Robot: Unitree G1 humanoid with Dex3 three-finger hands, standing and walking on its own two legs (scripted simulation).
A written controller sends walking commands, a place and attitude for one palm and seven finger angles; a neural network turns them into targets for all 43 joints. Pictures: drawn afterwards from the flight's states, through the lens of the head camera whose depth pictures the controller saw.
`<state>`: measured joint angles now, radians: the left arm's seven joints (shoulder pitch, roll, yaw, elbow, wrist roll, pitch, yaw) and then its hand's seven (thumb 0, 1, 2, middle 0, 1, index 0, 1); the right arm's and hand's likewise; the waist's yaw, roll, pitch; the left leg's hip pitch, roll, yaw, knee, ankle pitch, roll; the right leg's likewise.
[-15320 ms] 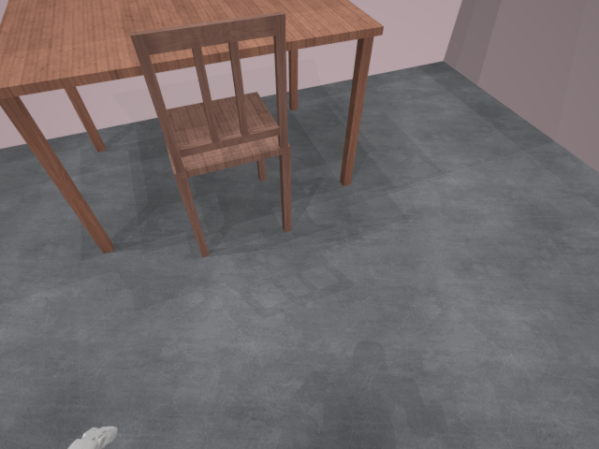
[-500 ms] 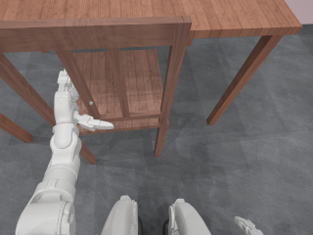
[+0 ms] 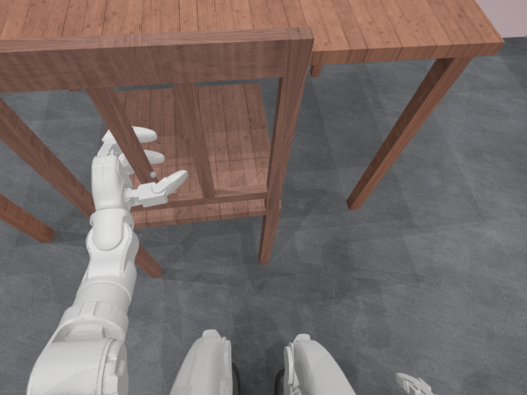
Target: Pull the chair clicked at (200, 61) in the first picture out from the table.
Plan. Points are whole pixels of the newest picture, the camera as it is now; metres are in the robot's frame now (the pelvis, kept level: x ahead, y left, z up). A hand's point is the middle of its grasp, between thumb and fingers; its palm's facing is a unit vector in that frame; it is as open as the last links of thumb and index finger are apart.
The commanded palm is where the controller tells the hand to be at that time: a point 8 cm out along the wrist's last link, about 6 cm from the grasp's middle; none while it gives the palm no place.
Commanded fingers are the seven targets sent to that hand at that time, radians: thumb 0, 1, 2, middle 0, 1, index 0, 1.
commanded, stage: hook a spindle and tug to test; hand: left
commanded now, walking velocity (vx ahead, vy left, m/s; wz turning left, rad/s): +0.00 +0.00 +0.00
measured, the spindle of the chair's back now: (135, 155) +0.46 +0.19 +0.03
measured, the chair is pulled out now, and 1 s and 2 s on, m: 0.00 0.04 0.15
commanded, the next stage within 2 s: step backward, pulling the chair out in 0.82 s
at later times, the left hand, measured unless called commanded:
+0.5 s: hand (154, 183) +0.42 +0.16 +0.02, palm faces +0.13 -0.99 -0.03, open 5.3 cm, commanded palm +0.38 +0.20 +0.02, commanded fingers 0.00 0.90 0.90 -0.50 -1.45 -0.50 -1.45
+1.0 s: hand (155, 196) +0.40 +0.15 +0.03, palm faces +0.12 -0.99 -0.09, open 5.4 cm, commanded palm +0.37 +0.20 +0.02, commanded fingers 0.00 0.90 0.90 -0.50 -1.45 -0.50 -1.45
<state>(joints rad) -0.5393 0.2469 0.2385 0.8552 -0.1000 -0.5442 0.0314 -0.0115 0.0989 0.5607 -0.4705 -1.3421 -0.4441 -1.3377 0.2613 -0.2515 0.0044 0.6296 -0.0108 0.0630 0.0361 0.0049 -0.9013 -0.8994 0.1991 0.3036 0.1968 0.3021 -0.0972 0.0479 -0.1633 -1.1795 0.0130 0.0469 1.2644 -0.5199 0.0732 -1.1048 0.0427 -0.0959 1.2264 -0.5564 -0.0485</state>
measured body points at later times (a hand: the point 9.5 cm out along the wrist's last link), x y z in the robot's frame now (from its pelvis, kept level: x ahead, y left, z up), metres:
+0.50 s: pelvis +0.01 +0.00 +0.01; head +0.14 +0.01 +0.44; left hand +0.41 +0.21 +0.02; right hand +0.11 -0.26 -0.12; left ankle +0.04 +0.07 -0.62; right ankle +0.01 -0.10 -0.62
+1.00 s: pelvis +0.01 +0.00 +0.02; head +0.14 +0.01 +0.46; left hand +0.39 +0.21 +0.03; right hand +0.14 -0.25 -0.10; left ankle +0.03 +0.07 -0.62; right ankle +0.01 -0.10 -0.62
